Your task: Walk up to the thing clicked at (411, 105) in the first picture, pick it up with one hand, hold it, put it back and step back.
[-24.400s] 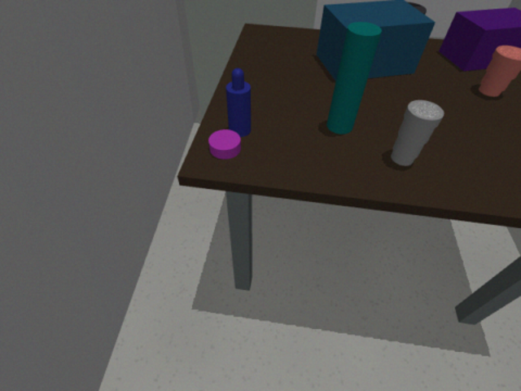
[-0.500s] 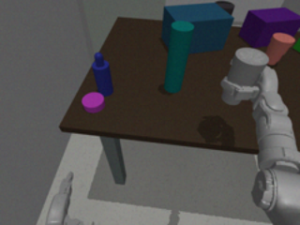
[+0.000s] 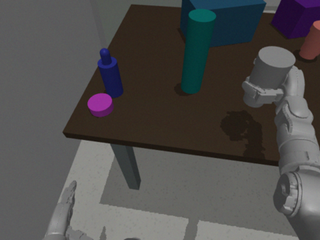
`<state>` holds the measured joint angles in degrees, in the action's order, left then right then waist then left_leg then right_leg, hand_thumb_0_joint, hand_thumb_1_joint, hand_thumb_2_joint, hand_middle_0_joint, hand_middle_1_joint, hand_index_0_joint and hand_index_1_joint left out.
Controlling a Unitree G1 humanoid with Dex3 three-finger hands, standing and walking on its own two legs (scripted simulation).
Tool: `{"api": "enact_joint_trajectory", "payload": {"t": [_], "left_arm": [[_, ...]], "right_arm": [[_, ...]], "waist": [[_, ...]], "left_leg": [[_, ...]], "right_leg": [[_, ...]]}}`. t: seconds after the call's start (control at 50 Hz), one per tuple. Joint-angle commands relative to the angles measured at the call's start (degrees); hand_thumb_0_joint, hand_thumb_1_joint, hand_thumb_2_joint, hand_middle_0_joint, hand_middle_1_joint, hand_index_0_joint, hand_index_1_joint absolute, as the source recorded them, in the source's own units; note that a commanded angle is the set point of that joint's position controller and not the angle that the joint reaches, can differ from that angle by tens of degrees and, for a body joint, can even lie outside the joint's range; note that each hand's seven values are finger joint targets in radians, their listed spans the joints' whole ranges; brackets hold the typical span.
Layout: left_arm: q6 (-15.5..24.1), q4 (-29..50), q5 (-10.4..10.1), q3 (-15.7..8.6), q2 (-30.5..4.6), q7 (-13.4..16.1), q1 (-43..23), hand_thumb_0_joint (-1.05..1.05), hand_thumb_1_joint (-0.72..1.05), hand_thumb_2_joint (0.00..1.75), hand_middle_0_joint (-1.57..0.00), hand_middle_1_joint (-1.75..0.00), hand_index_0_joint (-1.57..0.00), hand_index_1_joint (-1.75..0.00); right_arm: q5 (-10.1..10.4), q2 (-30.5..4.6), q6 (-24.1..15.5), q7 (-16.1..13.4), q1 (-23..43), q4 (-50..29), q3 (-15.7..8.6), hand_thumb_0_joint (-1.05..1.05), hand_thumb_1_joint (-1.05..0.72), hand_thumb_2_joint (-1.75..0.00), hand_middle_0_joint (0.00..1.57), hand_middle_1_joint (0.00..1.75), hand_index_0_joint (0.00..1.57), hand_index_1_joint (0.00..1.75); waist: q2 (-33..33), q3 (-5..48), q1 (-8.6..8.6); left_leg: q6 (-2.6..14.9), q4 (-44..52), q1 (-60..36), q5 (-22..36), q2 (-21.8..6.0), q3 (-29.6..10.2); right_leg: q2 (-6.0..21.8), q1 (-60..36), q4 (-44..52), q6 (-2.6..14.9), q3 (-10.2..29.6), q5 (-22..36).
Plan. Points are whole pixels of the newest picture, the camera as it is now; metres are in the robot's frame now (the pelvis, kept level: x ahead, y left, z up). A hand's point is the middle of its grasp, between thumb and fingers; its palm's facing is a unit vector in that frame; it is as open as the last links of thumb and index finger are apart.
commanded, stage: crouch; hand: right
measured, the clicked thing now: (263, 80) +0.49 -0.18 +0.14
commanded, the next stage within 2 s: lower in 0.06 s
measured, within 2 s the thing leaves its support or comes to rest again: rests again in 1.24 s
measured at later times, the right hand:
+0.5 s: hand (253, 92) +0.50 -0.17 +0.09, palm faces +0.09 +1.00 +0.02, open 9.0 cm
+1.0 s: hand (249, 98) +0.51 -0.18 +0.06, palm faces +0.10 +0.99 +0.01, open 9.0 cm
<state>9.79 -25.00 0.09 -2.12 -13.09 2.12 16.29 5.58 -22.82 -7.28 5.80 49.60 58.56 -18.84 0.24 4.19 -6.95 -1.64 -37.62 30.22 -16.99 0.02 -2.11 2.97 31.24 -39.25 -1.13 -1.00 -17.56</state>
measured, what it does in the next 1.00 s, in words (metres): stands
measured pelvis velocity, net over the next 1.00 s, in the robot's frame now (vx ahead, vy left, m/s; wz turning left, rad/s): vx -0.01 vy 0.00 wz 0.00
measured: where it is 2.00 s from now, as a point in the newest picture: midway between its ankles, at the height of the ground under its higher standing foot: outside the picture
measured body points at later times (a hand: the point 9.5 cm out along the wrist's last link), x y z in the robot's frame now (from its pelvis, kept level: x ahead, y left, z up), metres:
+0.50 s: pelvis +0.00 +0.00 -0.02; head +0.08 -0.01 +0.43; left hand +0.15 +0.27 -0.06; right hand +0.49 -0.23 +0.09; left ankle +0.01 +0.14 -0.72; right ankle +0.02 -0.13 -0.72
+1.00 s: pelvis -0.01 +0.00 -0.04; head +0.09 -0.02 +0.40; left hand +0.14 +0.27 -0.07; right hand +0.49 -0.23 +0.06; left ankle +0.01 +0.14 -0.72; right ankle +0.02 -0.13 -0.72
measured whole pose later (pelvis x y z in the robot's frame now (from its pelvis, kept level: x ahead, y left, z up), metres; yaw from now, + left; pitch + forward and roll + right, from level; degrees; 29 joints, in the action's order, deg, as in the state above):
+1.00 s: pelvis -0.01 +0.00 -0.04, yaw +0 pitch +17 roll +2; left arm 6.5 -12.3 2.1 -2.0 -13.7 0.5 18.7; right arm 2.7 -26.0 -15.8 5.7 52.1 65.4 -23.3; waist 0.5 5.7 -11.2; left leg -1.6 -51.8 46.5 -22.5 0.7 -1.1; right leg 3.5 48.3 -54.3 -1.2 0.6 -23.3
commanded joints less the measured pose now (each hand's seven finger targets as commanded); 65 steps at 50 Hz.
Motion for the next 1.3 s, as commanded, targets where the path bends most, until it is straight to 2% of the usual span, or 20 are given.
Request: {"api": "enact_joint_trajectory", "payload": {"t": [0.0,0.08,0.24,0.28,0.36,0.4,0.44,0.48,0.54,0.6,0.64,0.7,0.76,0.82,0.86,0.92,0.98,1.04,1.1,1.28], "left_arm": [[2.6,6.7,-0.1,-2.4,-5.9,0.5,-0.4,0.00,-0.52,0.04,-0.05,-0.05,-0.05,-0.05],[2.2,10.0,-0.1,-5.1,-9.4,0.8,-0.3,0.00,-0.53,0.04,-0.05,-0.05,-0.05,-0.05],[1.6,12.4,-0.2,-2.5,-6.4,-0.1,0.5,0.00,-0.53,0.04,-0.05,-0.05,-0.05,-0.04],[1.5,14.2,-0.1,-4.3,-8.6,0.2,-0.6,0.00,-0.54,0.05,-0.05,-0.05,-0.05,-0.05],[1.0,13.5,0.1,-4.8,-8.8,0.0,2.7,0.00,-0.53,0.05,-0.05,-0.05,-0.05,-0.05],[1.4,18.2,0.3,-2.2,-7.2,-0.4,-1.9,0.00,-0.54,0.05,-0.04,-0.05,-0.04,-0.05],[0.8,16.1,0.4,-5.1,-9.3,0.0,1.6,0.00,-0.54,0.05,-0.05,-0.05,-0.05,-0.05],[0.5,14.3,0.7,-4.0,-7.8,-0.4,4.8,0.00,-0.54,0.05,-0.05,-0.05,-0.05,-0.05],[1.1,19.6,1.0,-4.5,-9.7,0.0,-0.9,0.00,-0.53,0.05,-0.05,-0.05,-0.05,-0.05],[0.3,14.7,0.8,-3.7,-7.7,-0.6,4.3,0.00,-0.54,0.05,-0.05,-0.05,-0.05,-0.05],[1.0,21.8,1.3,-4.5,-10.1,0.0,-2.9,0.00,-0.54,0.05,-0.05,-0.05,-0.04,-0.05],[-0.1,14.2,1.2,-2.1,-5.8,-0.8,6.6,0.00,-0.54,0.05,-0.05,-0.05,-0.05,-0.05],[0.5,23.6,1.7,-6.0,-11.5,0.0,-1.2,0.00,-0.54,0.05,-0.05,-0.05,-0.05,-0.05],[-0.4,16.3,1.4,-2.9,-6.6,-1.1,6.3,0.00,-0.53,0.04,-0.05,-0.05,-0.05,-0.05],[0.7,27.9,1.8,-5.9,-11.2,-0.2,-3.4,0.00,-0.54,0.05,-0.05,-0.05,-0.04,-0.05],[-0.5,19.1,1.7,-3.9,-7.6,-1.0,6.8,0.00,-0.54,0.05,-0.05,-0.05,-0.05,-0.05],[0.4,26.4,2.0,-6.1,-11.4,-0.3,-1.2,0.00,-0.54,0.05,-0.05,-0.05,-0.04,-0.05],[-0.4,21.3,2.1,-3.7,-7.8,-1.0,5.0,0.00,-0.54,0.05,-0.05,-0.05,-0.05,-0.05],[0.0,25.4,2.5,-4.1,-9.4,-0.6,1.8,0.00,-0.55,0.05,-0.05,-0.05,-0.04,-0.05],[-0.5,26.8,2.2,-4.4,-9.1,-0.9,3.6,0.00,-0.54,0.05,-0.05,-0.05,-0.04,-0.05]], "right_arm": [[1.0,-12.7,-5.7,0.0,31.3,-13.0,-1.5,0.00,-0.29,-1.21,1.24,1.32,1.26,1.33],[0.7,-17.0,-6.5,-0.1,33.7,-17.6,-3.4,0.00,-0.32,-1.23,1.27,1.35,1.29,1.35],[0.6,-10.9,-6.7,0.3,28.1,-9.3,-1.3,0.00,-0.27,-1.24,1.26,1.36,1.29,1.36],[0.3,-15.2,-8.0,0.4,31.1,-13.3,-3.2,0.00,-0.28,-1.23,1.25,1.35,1.28,1.35],[0.5,-14.6,-9.0,0.9,28.7,-11.1,-3.7,0.00,-0.28,-1.26,1.27,1.37,1.30,1.37],[0.3,-15.1,-10.1,1.0,33.0,-15.0,-3.7,0.00,-0.29,-1.26,1.27,1.38,1.30,1.38],[0.0,-17.9,-10.7,0.3,33.2,-14.2,-5.1,0.00,-0.29,-1.28,1.29,1.40,1.32,1.40],[-0.1,-13.3,-10.3,0.6,29.0,-10.7,-3.0,0.00,-0.31,-1.28,1.29,1.40,1.32,1.40],[-0.4,-18.3,-12.3,0.0,36.1,-17.4,-4.9,0.00,-0.29,-1.29,1.30,1.41,1.33,1.41],[-0.3,-13.2,-11.4,0.7,26.8,-7.2,-3.6,0.00,-0.29,-1.30,1.30,1.42,1.33,1.42],[-1.0,-19.9,-13.4,0.0,37.4,-17.3,-6.1,0.00,-0.28,-1.30,1.30,1.42,1.33,1.42],[-0.9,-12.1,-12.0,0.9,26.5,-3.9,-3.3,0.00,-0.29,-1.31,1.30,1.43,1.34,1.43],[-1.9,-21.2,-14.0,-0.3,38.1,-15.1,-6.6,0.00,-0.28,-1.31,1.31,1.43,1.34,1.43],[-1.2,-13.1,-12.4,0.7,26.6,-4.1,-4.4,0.00,-0.27,-1.31,1.30,1.43,1.34,1.43],[-2.2,-20.5,-14.5,-0.3,38.6,-15.2,-6.4,0.00,-0.26,-1.31,1.30,1.43,1.34,1.43],[-1.9,-15.2,-13.2,0.2,29.9,-5.6,-5.0,0.00,-0.29,-1.31,1.30,1.42,1.33,1.42],[-2.4,-20.3,-14.4,-0.3,37.0,-12.2,-7.0,0.00,-0.26,-1.30,1.29,1.41,1.32,1.41],[-2.3,-15.7,-13.9,0.2,32.0,-5.1,-5.1,0.00,-0.27,-1.30,1.29,1.42,1.33,1.42],[-3.0,-20.0,-14.7,-0.2,35.8,-8.3,-6.7,0.00,-0.27,-1.31,1.30,1.43,1.33,1.43],[-3.1,-19.2,-15.1,-0.5,34.4,-7.1,-7.0,0.00,-0.28,-1.29,1.30,1.41,1.33,1.41]], "waist": [[4.3,23.8,-0.78],[5.2,28.9,-0.99],[2.5,23.6,-1.46],[2.9,27.8,-1.33],[2.6,26.7,-2.09],[4.9,31.0,-1.53],[5.7,30.6,-2.08],[4.7,26.3,-3.03],[7.0,35.2,-2.35],[5.4,26.6,-3.17],[6.9,37.3,-3.08],[5.5,24.4,-4.09],[7.6,37.3,-4.11],[4.5,23.6,-4.49],[8.0,38.0,-4.81],[6.7,27.7,-4.72],[7.4,37.4,-4.88],[8.6,29.3,-5.30],[9.8,35.6,-5.53],[7.9,33.8,-6.31]], "left_leg": [[1.03,2.5,-4.6,16.8,1.7,2.8],[0.83,1.4,-6.5,19.8,1.4,2.5],[1.11,0.3,-2.9,16.4,1.7,2.9],[0.91,-0.7,-4.1,18.6,1.3,2.3],[1.02,-2.1,-2.5,18.8,1.4,2.4],[1.21,-3.3,-2.6,19.4,1.4,2.2],[1.24,-3.4,-1.7,18.0,1.5,2.2],[1.35,-3.5,0.9,15.9,1.8,2.5],[1.37,-4.9,-0.3,17.7,1.8,2.6],[1.59,-5.5,3.3,16.4,2.0,2.8],[1.43,-6.3,-0.8,18.8,1.7,2.3],[1.54,-6.3,4.4,15.1,2.0,2.8],[1.51,-7.3,1.7,16.5,1.9,2.4],[1.62,-7.3,6.9,11.9,2.2,2.9],[1.66,-8.3,3.6,13.7,2.1,2.7],[1.78,-8.9,7.2,12.8,2.2,3.1],[1.73,-10.1,4.5,15.1,2.1,3.0],[2.04,-9.9,9.1,11.2,2.4,3.4],[1.99,-11.0,8.2,12.9,2.4,3.2],[1.70,-11.4,7.7,11.7,2.4,2.8]], "right_leg": [[-1.5,-14.2,1.7,1.53,-0.3,14.9],[-1.7,-16.0,0.4,1.57,-0.5,17.6],[-1.5,-11.0,-0.3,1.67,0.0,14.6],[-1.7,-11.9,-1.6,1.92,-0.2,15.9],[-1.8,-10.1,-3.2,1.93,0.1,16.1],[-1.6,-11.0,-4.0,1.68,0.3,17.8],[-1.6,-10.6,-4.7,1.66,0.2,16.0],[-1.6,-8.5,-4.5,1.74,0.5,13.8],[-1.2,-12.3,-6.3,1.48,0.9,17.6],[-1.3,-6.9,-6.7,1.54,1.1,17.0],[-1.3,-10.1,-7.9,1.73,0.9,17.4],[-1.6,-3.3,-7.8,1.74,0.8,13.1],[-1.3,-8.6,-9.0,1.84,1.1,14.7],[-1.4,-0.1,-8.7,1.97,1.3,9.4],[-1.0,-6.8,-9.5,1.71,1.5,11.9],[-1.3,-1.8,-10.1,1.70,1.5,11.1],[-1.0,-4.5,-11.1,1.70,1.8,13.2],[-1.0,-1.3,-10.8,1.34,1.9,10.5],[-0.8,-3.7,-12.0,1.30,1.9,12.7],[-1.2,1.9,-13.3,1.97,1.7,8.1]]}}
